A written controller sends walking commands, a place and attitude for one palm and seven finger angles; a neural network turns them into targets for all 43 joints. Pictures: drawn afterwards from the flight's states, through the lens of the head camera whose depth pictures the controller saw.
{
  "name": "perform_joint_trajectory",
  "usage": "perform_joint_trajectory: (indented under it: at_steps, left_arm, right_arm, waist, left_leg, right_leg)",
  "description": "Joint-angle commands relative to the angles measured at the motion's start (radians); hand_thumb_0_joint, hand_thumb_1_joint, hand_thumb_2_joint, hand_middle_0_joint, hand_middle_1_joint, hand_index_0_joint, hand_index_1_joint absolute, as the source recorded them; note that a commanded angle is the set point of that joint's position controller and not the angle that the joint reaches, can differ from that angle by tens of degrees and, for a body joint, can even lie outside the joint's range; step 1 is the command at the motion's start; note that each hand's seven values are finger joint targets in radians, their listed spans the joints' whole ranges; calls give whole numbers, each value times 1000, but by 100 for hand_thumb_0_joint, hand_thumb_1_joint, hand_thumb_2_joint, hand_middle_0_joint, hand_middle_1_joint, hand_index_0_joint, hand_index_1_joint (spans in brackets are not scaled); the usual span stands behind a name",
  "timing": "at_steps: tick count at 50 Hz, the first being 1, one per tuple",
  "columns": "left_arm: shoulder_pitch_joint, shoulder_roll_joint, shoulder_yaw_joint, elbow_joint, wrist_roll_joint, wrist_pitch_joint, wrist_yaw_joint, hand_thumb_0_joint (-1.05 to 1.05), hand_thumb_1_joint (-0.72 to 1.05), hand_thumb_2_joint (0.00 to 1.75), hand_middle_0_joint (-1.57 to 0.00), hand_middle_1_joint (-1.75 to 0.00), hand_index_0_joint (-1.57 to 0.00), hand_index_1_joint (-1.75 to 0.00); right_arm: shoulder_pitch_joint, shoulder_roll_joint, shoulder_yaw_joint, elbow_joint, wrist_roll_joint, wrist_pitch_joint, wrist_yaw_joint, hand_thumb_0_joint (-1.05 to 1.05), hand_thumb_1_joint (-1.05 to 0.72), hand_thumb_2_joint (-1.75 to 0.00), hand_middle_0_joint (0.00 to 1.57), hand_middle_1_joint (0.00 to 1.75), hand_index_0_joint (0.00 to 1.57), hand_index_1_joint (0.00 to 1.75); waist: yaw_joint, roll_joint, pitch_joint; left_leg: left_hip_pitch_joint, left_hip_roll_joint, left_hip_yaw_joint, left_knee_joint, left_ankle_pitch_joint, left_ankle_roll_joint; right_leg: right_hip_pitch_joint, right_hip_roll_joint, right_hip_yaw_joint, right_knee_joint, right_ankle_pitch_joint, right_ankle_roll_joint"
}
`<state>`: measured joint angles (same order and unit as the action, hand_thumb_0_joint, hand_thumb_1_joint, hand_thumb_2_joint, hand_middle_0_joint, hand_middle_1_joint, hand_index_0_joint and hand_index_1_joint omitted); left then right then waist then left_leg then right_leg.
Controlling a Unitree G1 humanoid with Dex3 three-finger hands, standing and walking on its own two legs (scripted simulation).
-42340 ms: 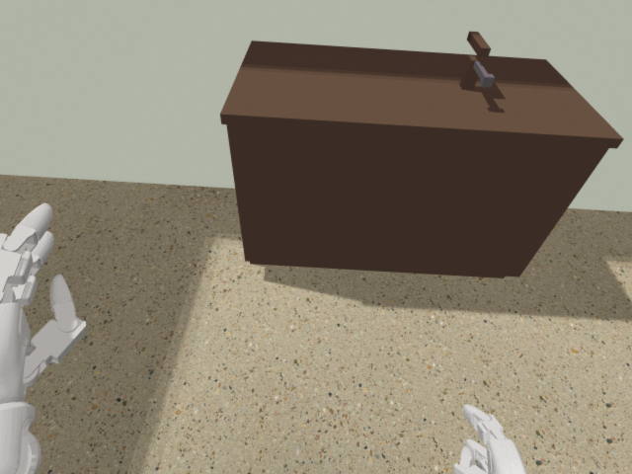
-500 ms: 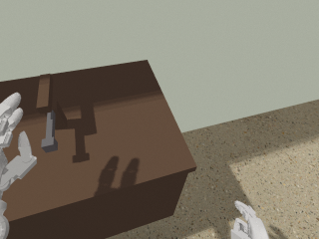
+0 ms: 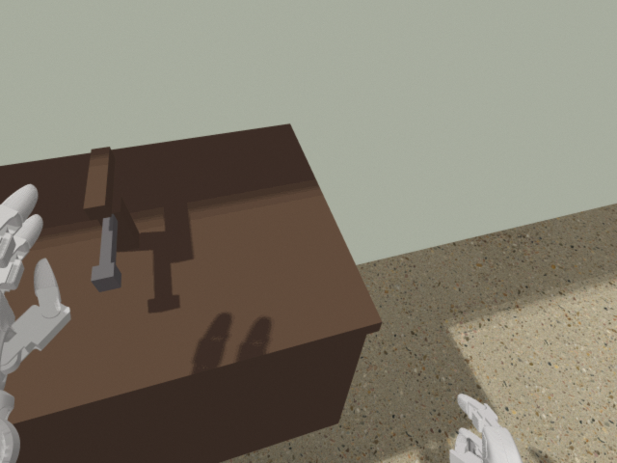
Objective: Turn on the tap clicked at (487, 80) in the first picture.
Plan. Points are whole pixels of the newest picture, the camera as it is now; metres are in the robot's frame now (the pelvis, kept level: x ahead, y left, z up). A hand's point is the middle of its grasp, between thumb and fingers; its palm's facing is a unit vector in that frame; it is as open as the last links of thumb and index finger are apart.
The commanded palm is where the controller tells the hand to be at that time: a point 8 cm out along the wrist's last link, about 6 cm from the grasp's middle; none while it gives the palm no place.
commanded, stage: shuffle to correct the standing spot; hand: left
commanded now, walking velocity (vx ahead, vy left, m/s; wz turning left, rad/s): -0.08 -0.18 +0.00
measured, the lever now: (106, 277) +0.33 +0.30 +0.04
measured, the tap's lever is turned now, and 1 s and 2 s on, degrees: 0 0 0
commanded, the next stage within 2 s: come to a stop and stand still in 0.06 s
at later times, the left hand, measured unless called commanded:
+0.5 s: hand (65, 330) +0.21 +0.25 +0.15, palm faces +0.24 -0.89 -0.39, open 7.4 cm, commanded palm +0.16 +0.30 +0.18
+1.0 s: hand out of the picture +0.24 +0.34 +0.16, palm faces +0.34 -0.87 -0.36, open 7.4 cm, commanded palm +0.18 +0.37 +0.18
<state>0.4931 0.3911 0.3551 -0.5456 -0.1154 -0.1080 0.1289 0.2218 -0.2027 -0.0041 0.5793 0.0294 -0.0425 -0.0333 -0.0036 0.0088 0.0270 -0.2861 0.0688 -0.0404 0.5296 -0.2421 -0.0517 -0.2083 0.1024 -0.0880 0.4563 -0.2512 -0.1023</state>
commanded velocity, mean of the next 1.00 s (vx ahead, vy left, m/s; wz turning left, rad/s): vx -0.01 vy -0.03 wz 0.00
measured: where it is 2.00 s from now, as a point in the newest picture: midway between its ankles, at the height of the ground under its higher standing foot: outside the picture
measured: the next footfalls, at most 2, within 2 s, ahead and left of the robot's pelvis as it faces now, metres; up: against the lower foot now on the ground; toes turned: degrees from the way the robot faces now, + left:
none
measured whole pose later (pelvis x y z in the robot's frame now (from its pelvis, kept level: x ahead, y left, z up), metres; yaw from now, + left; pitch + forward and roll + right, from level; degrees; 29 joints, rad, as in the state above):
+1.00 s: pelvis +0.01 +0.09 +0.01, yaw -2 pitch +0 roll -2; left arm 0.41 0.39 0.36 -0.47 -0.04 -0.20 0.09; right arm 0.19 -0.16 0.04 0.56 -0.01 -0.14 -0.01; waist 0.03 -0.06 0.05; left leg -0.23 -0.05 0.04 0.45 -0.22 0.08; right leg -0.17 -0.01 -0.01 0.39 -0.22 0.02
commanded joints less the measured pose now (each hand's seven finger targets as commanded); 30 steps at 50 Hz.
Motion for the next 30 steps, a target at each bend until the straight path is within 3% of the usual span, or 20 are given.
perform_joint_trajectory:
  at_steps: [1,7,9,10,11,12,13,14,15,17,18,21,22,23,25,28,30]
  left_arm:
    - [-60,177,116,-192,10,-69,5,0,90,90,-20,-30,-20,-30]
    - [-4,194,138,-219,2,-71,1,0,90,90,-20,-30,-20,-30]
    - [7,184,131,-222,-3,-71,2,0,90,90,-20,-30,-20,-30]
    - [-1008,952,693,-356,160,-191,-38,0,90,90,-20,-30,-20,-30]
    - [-526,397,343,152,68,-149,-80,0,90,90,-20,-30,-20,-30]
    - [-237,358,314,141,37,-149,-73,0,90,90,-20,-30,-20,-30]
    - [-153,187,163,204,20,-128,-80,0,90,90,-20,-30,-20,-30]
    - [-208,212,153,63,31,-145,-88,0,90,90,-20,-30,-20,-30]
    - [-177,184,124,5,24,-160,-88,0,90,90,-20,-30,-20,-30]
    - [-102,121,60,-65,23,-170,-79,0,90,90,-20,-30,-20,-30]
    - [-53,79,26,-69,16,-163,-69,0,90,90,-20,-30,-20,-30]
    - [-85,192,136,-94,35,-157,-37,0,90,90,-20,-30,-20,-30]
    - [-99,212,161,-91,36,-157,-29,0,90,90,-20,-30,-20,-30]
    - [-118,275,220,-118,40,-159,-14,0,90,90,-20,-30,-20,-30]
    - [-163,230,189,-144,37,-168,-9,0,90,90,-20,-30,-20,-30]
    - [-242,227,174,-176,47,-188,-3,0,90,90,-20,-30,-20,-30]
    - [-269,189,136,-170,59,-195,-5,0,90,90,-20,-30,-20,-30]
  right_arm:
    - [-97,-115,-47,-170,3,-62,-6,0,-90,-90,20,30,20,30]
    - [-86,-114,-49,-181,3,-60,-1,0,-90,-90,20,30,20,30]
    - [-91,-111,-42,-179,5,-58,-3,0,-90,-90,20,30,20,30]
    - [110,-154,-92,-55,-41,-156,-28,0,-90,-90,20,30,20,30]
    - [9,-89,-68,-93,-27,-162,-26,0,-90,-90,20,30,20,30]
    - [5,-130,-83,-151,-15,-163,-16,0,-90,-90,20,30,20,30]
    - [-11,-131,-82,-137,0,-158,-1,0,-90,-90,20,30,20,30]
    - [1,-158,-85,-154,-8,-151,4,0,-90,-90,20,30,20,30]
    - [-13,-150,-74,-156,-5,-154,13,0,-90,-90,20,30,20,30]
    - [-46,-137,-60,-170,3,-163,33,0,-90,-90,20,30,20,30]
    - [-77,-118,-49,-166,16,-165,40,0,-90,-90,20,30,20,30]
    - [-83,-121,-50,-171,1,-162,15,0,-90,-90,20,30,20,30]
    - [-89,-116,-47,-172,-1,-163,5,0,-90,-90,20,30,20,30]
    - [-106,-117,-41,-155,-4,-156,-2,0,-90,-90,20,30,20,30]
    - [-101,-112,-35,-163,-14,-159,-18,0,-90,-90,20,30,20,30]
    - [-121,-116,-27,-142,-20,-171,-23,0,-90,-90,20,30,20,30]
    - [-104,-118,-25,-144,-22,-183,-20,0,-90,-90,20,30,20,30]
  waist:
    - [-8,80,-88]
    - [-7,39,-141]
    - [-10,53,-149]
    - [28,-173,-4]
    - [26,-120,-164]
    - [73,-70,-112]
    - [53,76,-160]
    - [52,110,-201]
    - [55,126,-222]
    - [62,63,-202]
    - [60,12,-190]
    - [51,-203,-124]
    - [46,-237,-90]
    - [43,-194,-76]
    - [23,-103,-67]
    - [23,87,-58]
    - [25,150,-69]
  left_leg:
    - [20,105,-91,-84,76,94]
    - [43,90,-68,-39,129,85]
    - [56,78,-59,-30,120,82]
    - [-69,-1,132,-13,129,63]
    - [-14,-64,98,-15,187,85]
    - [-4,-33,95,41,164,57]
    - [43,-24,110,32,178,59]
    - [53,-13,93,-18,175,74]
    - [64,4,82,-37,194,85]
    - [54,16,63,-40,166,101]
    - [74,16,60,-38,154,102]
    - [52,-42,54,1,-18,82]
    - [48,-56,51,24,-37,77]
    - [75,-55,45,20,-32,74]
    - [104,-50,24,-22,-26,79]
    - [107,-4,-29,-132,-49,92]
    - [34,20,-65,-193,-95,106]
  right_leg:
    - [14,-186,162,-108,141,74]
    - [31,-206,168,-103,198,57]
    - [25,-212,175,-104,195,51]
    - [-15,-164,180,-212,416,232]
    - [47,-229,193,-115,399,118]
    - [23,-232,288,-130,505,141]
    - [76,-249,255,-52,559,107]
    - [91,-241,246,-20,514,135]
    - [96,-227,212,-6,448,166]
    - [79,-202,203,-21,301,201]
    - [61,-192,186,-33,258,190]
    - [-45,-216,242,-186,-61,138]
    - [-92,-233,272,-230,-167,114]
    - [-140,-246,285,-245,-224,84]
    - [-160,-237,264,-222,-256,58]
    - [-118,-174,220,-172,-169,74]
    - [-7,-145,181,-115,-77,82]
